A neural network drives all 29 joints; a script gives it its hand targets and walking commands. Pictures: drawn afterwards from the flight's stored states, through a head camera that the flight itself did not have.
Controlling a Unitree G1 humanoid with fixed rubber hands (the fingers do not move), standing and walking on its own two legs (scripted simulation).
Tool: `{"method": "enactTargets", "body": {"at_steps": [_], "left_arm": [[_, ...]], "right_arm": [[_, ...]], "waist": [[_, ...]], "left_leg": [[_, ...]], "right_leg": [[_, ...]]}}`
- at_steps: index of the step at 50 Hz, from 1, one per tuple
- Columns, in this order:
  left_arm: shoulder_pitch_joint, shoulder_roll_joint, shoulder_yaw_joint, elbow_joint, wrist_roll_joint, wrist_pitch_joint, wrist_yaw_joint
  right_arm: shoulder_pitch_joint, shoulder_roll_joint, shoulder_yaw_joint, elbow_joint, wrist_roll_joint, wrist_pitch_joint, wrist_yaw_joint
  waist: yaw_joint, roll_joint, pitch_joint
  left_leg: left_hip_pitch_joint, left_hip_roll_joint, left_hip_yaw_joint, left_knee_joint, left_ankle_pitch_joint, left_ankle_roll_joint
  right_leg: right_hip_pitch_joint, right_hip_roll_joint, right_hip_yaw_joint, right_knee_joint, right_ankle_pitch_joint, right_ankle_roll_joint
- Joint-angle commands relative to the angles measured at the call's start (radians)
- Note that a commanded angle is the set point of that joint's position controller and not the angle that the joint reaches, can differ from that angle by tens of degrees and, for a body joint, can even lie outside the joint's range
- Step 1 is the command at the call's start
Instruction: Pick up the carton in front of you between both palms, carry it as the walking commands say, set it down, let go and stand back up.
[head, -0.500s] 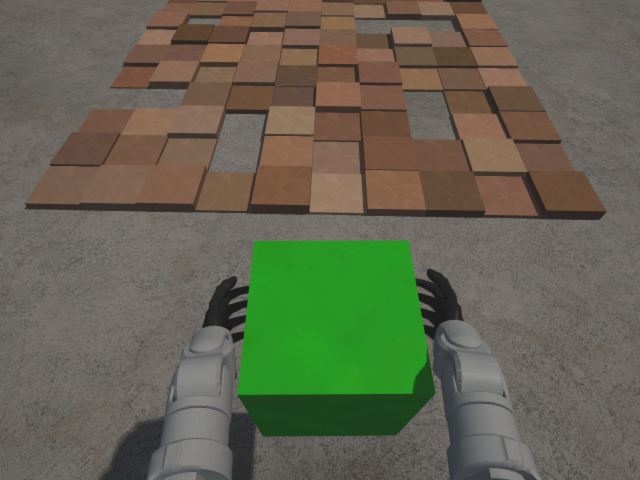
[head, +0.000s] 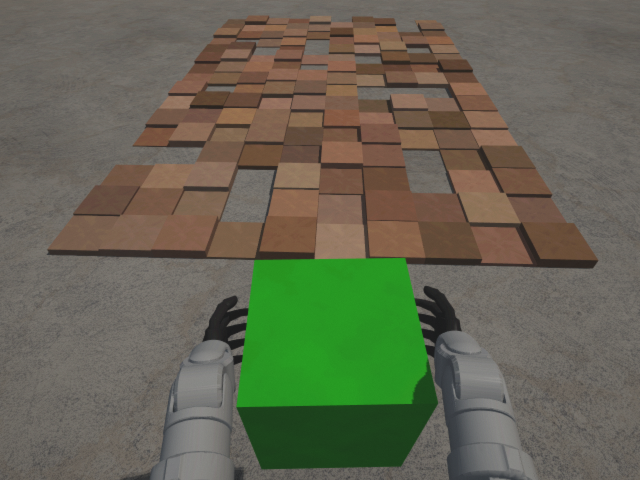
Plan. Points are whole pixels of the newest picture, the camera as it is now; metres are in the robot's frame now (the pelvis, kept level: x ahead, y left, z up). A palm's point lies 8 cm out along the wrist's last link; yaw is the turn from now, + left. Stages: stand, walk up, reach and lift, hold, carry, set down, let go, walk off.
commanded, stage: reach and lift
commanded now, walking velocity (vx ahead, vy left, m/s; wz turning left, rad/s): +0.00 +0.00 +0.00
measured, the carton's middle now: (330, 367) +0.31 +0.00 -0.04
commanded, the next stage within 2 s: hold in 0.72 s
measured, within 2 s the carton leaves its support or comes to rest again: neither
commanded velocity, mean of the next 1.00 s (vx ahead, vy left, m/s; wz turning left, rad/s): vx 0.00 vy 0.00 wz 0.00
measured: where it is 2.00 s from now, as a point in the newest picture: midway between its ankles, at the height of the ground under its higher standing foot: outside the picture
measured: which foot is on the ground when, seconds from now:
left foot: down 0.00-1.00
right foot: down 0.00-1.00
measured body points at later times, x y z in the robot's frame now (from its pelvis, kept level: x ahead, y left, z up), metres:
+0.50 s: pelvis +0.03 +0.00 +0.01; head +0.00 +0.00 +0.46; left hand +0.33 +0.15 +0.03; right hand +0.33 -0.15 +0.03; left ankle +0.03 +0.13 -0.74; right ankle +0.03 -0.13 -0.74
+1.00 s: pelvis +0.01 +0.00 +0.01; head -0.03 +0.00 +0.46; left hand +0.31 +0.15 +0.05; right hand +0.31 -0.15 +0.05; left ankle +0.03 +0.13 -0.74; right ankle +0.04 -0.13 -0.74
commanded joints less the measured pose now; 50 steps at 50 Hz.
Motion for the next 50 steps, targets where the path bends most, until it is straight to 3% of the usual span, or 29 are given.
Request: {"method": "enactTargets", "body": {"at_steps": [1,5,18,25,36,41,47,50], "left_arm": [[-0.622,-0.970,-0.553,-0.015,-0.231,-0.040,-0.239],[-0.592,-0.957,-0.541,-0.013,-0.223,-0.030,-0.233],[-0.422,-0.920,-0.598,-0.147,-0.259,0.004,-0.216],[-0.376,-0.896,-0.626,-0.216,-0.274,0.017,-0.216],[-0.400,-0.874,-0.645,-0.261,-0.280,0.040,-0.214],[-0.384,-0.882,-0.707,-0.345,-0.318,0.080,-0.206],[-0.401,-0.838,-0.620,-0.262,-0.272,0.115,-0.200],[-0.462,-0.875,-0.627,-0.245,-0.278,0.106,-0.208]], "right_arm": [[-0.526,0.957,0.550,0.065,0.205,-0.001,0.248],[-0.505,0.939,0.538,0.061,0.194,0.005,0.247],[-0.339,0.917,0.600,-0.077,0.228,0.039,0.224],[-0.281,0.917,0.625,-0.137,0.244,0.058,0.213],[-0.305,0.910,0.640,-0.168,0.258,0.082,0.209],[-0.282,0.896,0.699,-0.245,0.291,0.119,0.203],[-0.311,0.833,0.606,-0.177,0.239,0.150,0.204],[-0.385,0.860,0.619,-0.173,0.254,0.140,0.218]], "waist": [[-0.002,0.013,-0.280],[-0.001,0.011,-0.262],[0.000,0.000,-0.284],[-0.001,-0.007,-0.275],[0.007,-0.002,-0.249],[-0.001,0.002,-0.288],[-0.007,0.005,-0.116],[-0.003,0.006,-0.140]], "left_leg": [[0.064,-0.067,0.008,-0.115,-0.018,0.013],[0.088,-0.071,0.008,-0.129,0.007,0.011],[0.173,-0.080,-0.003,-0.150,0.255,0.001],[0.189,-0.086,-0.003,-0.161,0.297,0.004],[0.183,-0.088,0.003,-0.168,0.224,0.009],[0.215,-0.085,-0.007,-0.178,0.259,0.003],[0.146,-0.076,0.003,-0.208,0.073,0.008],[0.139,-0.074,0.007,-0.200,0.027,0.011]], "right_leg": [[0.080,0.072,-0.011,-0.093,-0.012,-0.024],[0.084,0.077,-0.013,-0.106,0.007,-0.023],[0.170,0.085,-0.005,-0.135,0.257,-0.007],[0.206,0.083,0.005,-0.148,0.330,0.001],[0.200,0.080,0.010,-0.156,0.253,-0.001],[0.226,0.080,0.013,-0.165,0.280,-0.002],[0.165,0.076,-0.005,-0.193,0.081,-0.014],[0.153,0.075,-0.009,-0.183,0.033,-0.015]]}}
